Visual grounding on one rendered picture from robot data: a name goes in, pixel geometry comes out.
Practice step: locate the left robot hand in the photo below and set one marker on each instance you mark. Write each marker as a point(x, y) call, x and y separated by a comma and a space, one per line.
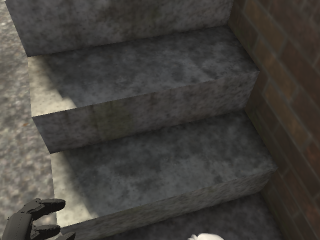
point(20, 225)

